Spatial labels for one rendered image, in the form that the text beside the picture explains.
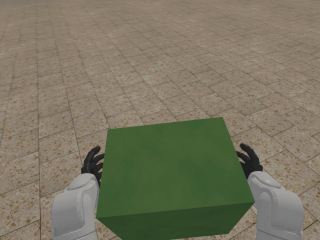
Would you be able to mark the robot left hand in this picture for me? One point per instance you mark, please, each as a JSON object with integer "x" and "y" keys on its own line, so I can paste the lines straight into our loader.
{"x": 89, "y": 165}

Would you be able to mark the robot right forearm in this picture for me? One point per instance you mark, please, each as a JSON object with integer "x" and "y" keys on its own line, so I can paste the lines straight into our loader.
{"x": 280, "y": 213}

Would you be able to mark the robot right hand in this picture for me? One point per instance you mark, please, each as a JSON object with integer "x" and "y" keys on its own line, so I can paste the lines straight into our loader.
{"x": 252, "y": 162}

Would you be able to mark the robot left forearm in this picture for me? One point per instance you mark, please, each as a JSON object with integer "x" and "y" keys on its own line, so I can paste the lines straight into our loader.
{"x": 72, "y": 212}

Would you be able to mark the carton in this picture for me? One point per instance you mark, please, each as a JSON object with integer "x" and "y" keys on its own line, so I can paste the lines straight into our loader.
{"x": 171, "y": 181}

